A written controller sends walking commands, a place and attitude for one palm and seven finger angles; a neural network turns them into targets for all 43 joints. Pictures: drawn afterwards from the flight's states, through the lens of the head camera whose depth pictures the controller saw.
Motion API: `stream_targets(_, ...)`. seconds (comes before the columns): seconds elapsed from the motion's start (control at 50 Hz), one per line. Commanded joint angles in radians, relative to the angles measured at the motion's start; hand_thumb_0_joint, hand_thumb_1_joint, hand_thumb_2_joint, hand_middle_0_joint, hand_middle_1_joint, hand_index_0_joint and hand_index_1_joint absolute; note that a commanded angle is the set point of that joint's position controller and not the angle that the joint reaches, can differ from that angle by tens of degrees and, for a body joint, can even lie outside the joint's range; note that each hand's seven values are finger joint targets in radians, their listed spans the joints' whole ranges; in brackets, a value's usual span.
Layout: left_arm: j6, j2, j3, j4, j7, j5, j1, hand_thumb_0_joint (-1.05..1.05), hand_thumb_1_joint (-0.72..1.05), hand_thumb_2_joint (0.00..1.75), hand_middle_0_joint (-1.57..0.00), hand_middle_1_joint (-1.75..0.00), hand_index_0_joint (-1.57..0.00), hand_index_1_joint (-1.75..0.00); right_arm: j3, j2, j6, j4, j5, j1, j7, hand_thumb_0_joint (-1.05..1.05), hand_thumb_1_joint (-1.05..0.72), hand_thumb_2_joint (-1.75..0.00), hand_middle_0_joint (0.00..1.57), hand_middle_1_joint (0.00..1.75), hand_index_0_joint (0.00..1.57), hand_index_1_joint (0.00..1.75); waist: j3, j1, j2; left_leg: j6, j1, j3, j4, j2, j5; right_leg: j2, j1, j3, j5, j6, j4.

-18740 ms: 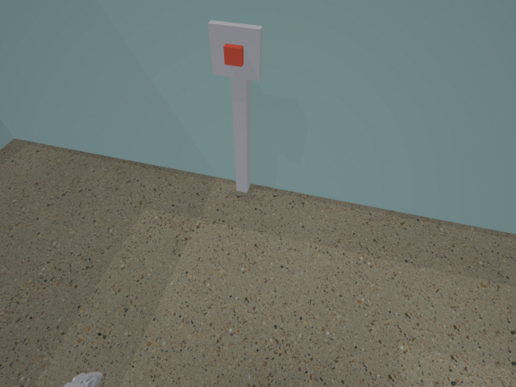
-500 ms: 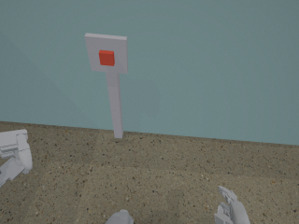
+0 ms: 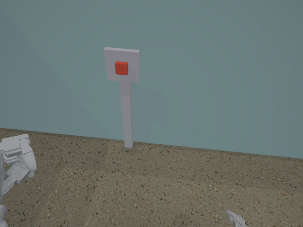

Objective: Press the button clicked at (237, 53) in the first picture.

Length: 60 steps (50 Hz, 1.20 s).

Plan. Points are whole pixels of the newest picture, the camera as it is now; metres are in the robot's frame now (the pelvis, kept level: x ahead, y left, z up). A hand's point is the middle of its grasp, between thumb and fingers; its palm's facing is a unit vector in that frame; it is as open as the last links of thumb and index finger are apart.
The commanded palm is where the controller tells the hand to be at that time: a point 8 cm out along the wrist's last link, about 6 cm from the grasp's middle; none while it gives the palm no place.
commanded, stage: stop stepping back and stand still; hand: left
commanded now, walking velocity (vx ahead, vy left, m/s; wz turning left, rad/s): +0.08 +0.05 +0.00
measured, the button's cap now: (121, 68) +0.88 +0.20 -0.01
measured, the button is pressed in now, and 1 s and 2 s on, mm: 0 0 0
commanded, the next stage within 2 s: let the arm hang, fingers relaxed in 0.20 s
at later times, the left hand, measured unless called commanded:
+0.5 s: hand out of the picture +0.15 +0.23 -0.11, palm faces +0.10 -0.95 -0.29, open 3.0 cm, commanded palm none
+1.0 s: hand out of the picture -0.05 +0.21 -0.17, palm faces +0.05 -0.97 -0.23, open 6.6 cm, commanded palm none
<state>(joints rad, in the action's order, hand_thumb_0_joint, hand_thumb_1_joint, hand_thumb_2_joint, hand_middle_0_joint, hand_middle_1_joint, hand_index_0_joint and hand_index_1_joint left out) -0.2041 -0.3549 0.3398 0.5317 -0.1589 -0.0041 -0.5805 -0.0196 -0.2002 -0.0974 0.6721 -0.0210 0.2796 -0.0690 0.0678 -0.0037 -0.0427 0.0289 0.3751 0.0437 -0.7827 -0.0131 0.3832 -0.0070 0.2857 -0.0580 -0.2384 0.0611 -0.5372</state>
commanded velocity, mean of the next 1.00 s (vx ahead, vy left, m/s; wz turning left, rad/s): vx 0.00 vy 0.00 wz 0.00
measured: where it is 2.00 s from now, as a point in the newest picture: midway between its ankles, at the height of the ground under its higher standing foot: outside the picture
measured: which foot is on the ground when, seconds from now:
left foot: down 0.00-1.00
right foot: down 0.00-1.00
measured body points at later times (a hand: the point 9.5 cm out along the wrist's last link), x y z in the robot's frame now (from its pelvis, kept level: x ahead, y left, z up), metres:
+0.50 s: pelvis +0.00 +0.02 -0.01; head +0.00 +0.02 +0.44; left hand +0.14 +0.28 -0.09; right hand +0.12 -0.22 -0.13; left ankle +0.00 +0.13 -0.73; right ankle +0.03 -0.08 -0.73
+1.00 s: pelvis -0.01 +0.03 +0.01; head +0.00 +0.02 +0.46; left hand -0.05 +0.26 -0.15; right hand -0.03 -0.19 -0.16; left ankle +0.01 +0.13 -0.73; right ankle +0.03 -0.08 -0.73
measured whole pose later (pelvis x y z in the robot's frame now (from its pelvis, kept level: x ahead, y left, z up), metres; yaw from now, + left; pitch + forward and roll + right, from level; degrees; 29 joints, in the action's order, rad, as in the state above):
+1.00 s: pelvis -0.01 +0.03 +0.01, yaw +1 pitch -2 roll +0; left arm 0.02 -0.17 0.01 -1.15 -0.03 0.01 -0.31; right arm 0.00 -0.15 0.01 1.11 -0.02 0.32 -0.03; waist -0.05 0.00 0.01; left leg 0.03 0.19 0.06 -0.41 0.01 0.19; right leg 0.01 0.22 -0.05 -0.16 0.01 -0.41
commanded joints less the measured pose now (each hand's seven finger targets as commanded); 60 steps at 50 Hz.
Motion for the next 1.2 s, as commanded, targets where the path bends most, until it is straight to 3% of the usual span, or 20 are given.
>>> stream_targets(0.0, -0.065, -0.168, 0.101, 0.220, -0.021, -0.007, 0.056, 0.00, 0.90, 0.90, -1.30, -1.50, -1.30, -1.50, 0.042, -0.111, -0.071, -0.183, -0.002, -0.127, -0.028, 0.00, -0.90, -0.90, 0.20, 0.30, 0.20, 0.30, -0.063, -0.020, 0.070, 0.026, -0.203, -0.021, 0.350, -0.028, 0.025, 0.163, 0.181, 0.203, -0.397, 0.028, 0.178)
stream_targets(0.04, -0.078, -0.163, 0.104, 0.264, -0.027, -0.007, 0.068, 0.00, 0.90, 0.90, -1.30, -1.50, -1.30, -1.50, 0.052, -0.144, -0.080, -0.208, 0.004, -0.130, -0.030, 0.00, -0.90, -0.90, 0.20, 0.30, 0.20, 0.30, -0.063, -0.014, 0.278, 0.112, -0.142, -0.353, 0.529, -0.229, 0.166, 0.016, 0.154, 0.066, -0.199, -0.049, -0.115)
stream_targets(0.06, -0.079, -0.184, 0.133, 0.250, -0.026, -0.005, 0.068, 0.00, 0.90, 0.90, -1.30, -1.50, -1.30, -1.50, 0.050, -0.128, -0.082, -0.197, 0.009, -0.137, -0.025, 0.00, -0.90, -0.90, 0.20, 0.30, 0.20, 0.30, -0.041, -0.008, 0.263, 0.130, -0.050, -0.402, 0.578, -0.274, 0.249, -0.003, 0.084, 0.034, -0.205, -0.072, -0.213)
stream_targets(0.1, -0.061, -0.173, 0.133, 0.204, -0.019, 0.007, 0.045, 0.00, 0.90, 0.90, -1.30, -1.50, -1.30, -1.50, 0.046, -0.114, -0.084, -0.196, 0.013, -0.147, -0.022, 0.00, -0.90, -0.90, 0.20, 0.30, 0.20, 0.30, -0.100, -0.004, 0.262, 0.112, 0.092, -0.300, 0.580, -0.242, 0.282, 0.014, -0.019, 0.036, -0.177, -0.069, -0.169)
stream_targets(0.14, -0.058, -0.179, 0.130, 0.203, -0.015, 0.010, 0.050, 0.00, 0.90, 0.90, -1.30, -1.50, -1.30, -1.50, 0.045, -0.120, -0.089, -0.201, 0.015, -0.150, -0.018, 0.00, -0.90, -0.90, 0.20, 0.30, 0.20, 0.30, -0.116, 0.001, 0.178, 0.063, 0.145, -0.179, 0.489, -0.168, 0.206, 0.021, -0.122, 0.045, -0.094, -0.065, 0.006)
stream_targets(0.18, -0.054, -0.168, 0.120, 0.162, -0.008, -0.002, 0.025, 0.00, 0.90, 0.90, -1.30, -1.50, -1.30, -1.50, 0.055, -0.116, -0.085, -0.196, 0.014, -0.135, -0.007, 0.00, -0.90, -0.90, 0.20, 0.30, 0.20, 0.30, -0.102, -0.004, -0.051, 0.005, 0.063, -0.053, 0.249, -0.032, 0.047, 0.121, -0.022, 0.268, -0.181, -0.015, 0.222)
stream_targets(0.2, -0.048, -0.171, 0.113, 0.174, -0.005, -0.010, 0.037, 0.00, 0.90, 0.90, -1.30, -1.50, -1.30, -1.50, 0.060, -0.113, -0.080, -0.190, 0.015, -0.130, -0.001, 0.00, -0.90, -0.90, 0.20, 0.30, 0.20, 0.30, -0.081, -0.006, -0.126, -0.013, 0.006, -0.025, 0.103, 0.006, 0.003, 0.212, 0.056, 0.403, -0.307, 0.023, 0.329)
stream_targets(0.22, -0.046, -0.175, 0.113, 0.181, -0.008, -0.010, 0.048, 0.00, 0.90, 0.90, -1.30, -1.50, -1.30, -1.50, 0.062, -0.110, -0.074, -0.182, 0.015, -0.124, 0.003, 0.00, -0.90, -0.90, 0.20, 0.30, 0.20, 0.30, -0.080, -0.008, -0.134, -0.018, 0.003, -0.029, 0.011, 0.004, -0.034, 0.268, 0.061, 0.453, -0.300, 0.055, 0.371)
stream_targets(0.26, -0.050, -0.166, 0.106, 0.195, -0.013, -0.011, 0.047, 0.00, 0.90, 0.90, -1.30, -1.50, -1.30, -1.50, 0.054, -0.105, -0.071, -0.180, 0.016, -0.130, 0.008, 0.00, -0.90, -0.90, 0.20, 0.30, 0.20, 0.30, -0.042, -0.010, -0.050, -0.016, 0.020, -0.057, 0.030, -0.016, -0.031, 0.277, -0.035, 0.379, -0.034, 0.086, 0.297)
stream_targets(0.28, 0.116, -0.052, -0.196, -0.615, 0.113, 0.080, 0.178, 0.00, 0.90, 0.90, -1.30, -1.50, -1.30, -1.50, 0.111, -0.237, -0.075, 0.062, 0.001, -0.131, 0.102, 0.00, -0.90, -0.90, 0.20, 0.30, 0.20, 0.30, -0.089, -0.058, -0.011, -0.019, 0.094, -0.084, -0.059, -0.069, -0.032, 0.317, 0.045, 0.214, 0.426, 0.098, 0.086)
stream_targets(0.3, 0.172, -0.007, -0.190, -0.637, 0.138, 0.057, 0.144, 0.00, 0.90, 0.90, -1.26, -1.46, -1.26, -1.46, 0.093, -0.143, -0.005, 0.041, 0.023, -0.035, 0.094, 0.00, -0.90, -0.90, 0.20, 0.30, 0.20, 0.30, 0.002, -0.044, -0.010, -0.030, -0.002, -0.085, 0.029, -0.032, 0.000, 0.241, 0.000, 0.197, 0.438, 0.093, 0.048)
stream_targets(0.34, 0.190, 0.044, -0.230, -0.727, 0.140, 0.043, 0.200, 0.00, 0.90, 0.90, -1.19, -1.38, -1.19, -1.38, 0.068, -0.103, 0.041, 0.031, 0.011, 0.017, 0.092, 0.00, -0.90, -0.90, 0.20, 0.30, 0.20, 0.30, 0.000, -0.040, -0.144, -0.016, -0.054, -0.067, 0.186, -0.018, -0.196, 0.175, -0.023, 0.105, 0.370, 0.034, 0.000)
stream_targets(0.4, 0.195, 0.036, -0.262, -0.889, 0.142, 0.040, 0.227, 0.00, 0.90, 0.90, -1.08, -1.26, -1.08, -1.26, 0.069, -0.182, 0.056, 0.020, -0.015, -0.063, 0.076, 0.00, -0.90, -0.90, 0.20, 0.30, 0.20, 0.30, 0.025, 0.011, -0.111, 0.047, -0.105, -0.165, 0.231, -0.121, -0.479, 0.108, -0.009, 0.100, 0.255, -0.026, -0.005)
stream_targets(0.46, 0.207, 0.018, -0.274, -1.087, 0.140, 0.027, 0.306, 0.00, 0.90, 0.90, -0.97, -1.14, -0.97, -1.14, 0.050, -0.162, 0.070, 0.085, -0.014, -0.068, 0.062, 0.00, -0.90, -0.90, 0.20, 0.30, 0.20, 0.30, -0.006, 0.009, 0.122, 0.046, -0.088, -0.170, 0.343, -0.129, -0.592, 0.078, -0.092, 0.070, 0.212, -0.042, -0.027)
stream_targets(0.54, 0.203, 0.011, -0.297, -1.326, 0.138, 0.018, 0.303, 0.00, 0.90, 0.90, -0.82, -0.98, -0.82, -0.98, 0.033, -0.127, 0.084, 0.182, 0.000, -0.072, 0.051, 0.00, -0.90, -0.90, 0.20, 0.30, 0.20, 0.30, -0.019, 0.017, 0.105, 0.012, -0.104, -0.123, 0.397, -0.095, -0.336, 0.089, -0.155, 0.109, 0.136, -0.024, 0.102)
stream_targets(0.58, 0.202, 0.038, -0.292, -1.388, 0.136, 0.019, 0.292, 0.00, 0.90, 0.90, -0.75, -0.90, -0.75, -0.90, 0.035, -0.097, 0.092, 0.221, -0.006, -0.054, 0.051, 0.00, -0.90, -0.90, 0.20, 0.30, 0.20, 0.30, -0.041, 0.015, 0.205, 0.010, -0.097, -0.109, 0.433, -0.087, -0.191, 0.093, -0.143, 0.113, 0.070, -0.017, 0.153)
stream_targets(0.62, 0.200, 0.032, -0.300, -1.444, 0.139, 0.018, 0.297, 0.00, 0.90, 0.90, -0.68, -0.82, -0.68, -0.82, 0.036, -0.089, 0.097, 0.257, -0.004, -0.032, 0.050, 0.00, -0.90, -0.90, 0.20, 0.30, 0.20, 0.30, -0.064, 0.011, 0.180, 0.008, -0.094, -0.108, 0.452, -0.081, -0.126, 0.095, -0.130, 0.119, 0.039, -0.011, 0.186)
stream_targets(0.66, 0.198, 0.032, -0.306, -1.488, 0.139, 0.017, 0.302, 0.00, 0.90, 0.90, -0.60, -0.74, -0.60, -0.74, 0.040, -0.094, 0.100, 0.286, -0.001, 0.002, 0.049, 0.00, -0.90, -0.90, 0.20, 0.30, 0.20, 0.30, -0.081, 0.002, 0.085, 0.011, -0.115, -0.112, 0.462, -0.087, -0.104, 0.097, -0.107, 0.115, 0.010, -0.011, 0.211)
stream_targets(0.88, 0.200, 0.059, -0.316, -1.632, 0.129, 0.017, 0.258, 0.00, 0.90, 0.90, -0.20, -0.30, -0.20, -0.30, 0.042, -0.065, 0.101, 0.399, 0.002, 0.086, 0.040, 0.00, -0.90, -0.90, 0.20, 0.30, 0.20, 0.30, -0.159, -0.001, 0.050, 0.018, -0.115, -0.112, 0.503, -0.091, -0.050, 0.096, -0.055, 0.105, -0.038, -0.013, 0.223)
stream_targets(1.18, 0.194, 0.100, -0.307, -1.644, 0.121, 0.018, 0.254, 0.00, 0.90, 0.90, -0.20, -0.30, -0.20, -0.30, 0.043, -0.017, 0.094, 0.425, -0.001, 0.117, 0.036, 0.00, -0.90, -0.90, 0.20, 0.30, 0.20, 0.30, -0.162, -0.001, 0.049, 0.014, -0.113, -0.097, 0.490, -0.082, -0.097, 0.098, -0.053, 0.112, -0.009, -0.012, 0.210)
